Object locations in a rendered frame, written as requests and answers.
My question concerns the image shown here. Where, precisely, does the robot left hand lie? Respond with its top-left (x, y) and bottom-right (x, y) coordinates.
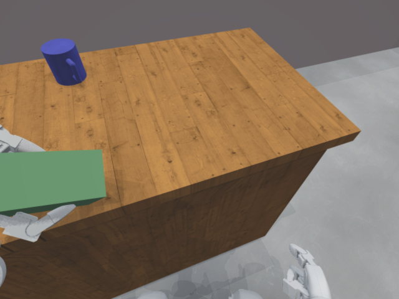
top-left (0, 125), bottom-right (76, 242)

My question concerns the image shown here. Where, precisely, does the sponge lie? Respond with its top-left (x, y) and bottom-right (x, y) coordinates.
top-left (0, 149), bottom-right (106, 217)

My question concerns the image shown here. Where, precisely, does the robot right hand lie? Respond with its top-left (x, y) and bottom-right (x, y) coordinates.
top-left (283, 244), bottom-right (331, 299)

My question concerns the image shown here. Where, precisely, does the table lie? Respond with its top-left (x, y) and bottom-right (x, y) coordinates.
top-left (0, 27), bottom-right (361, 299)

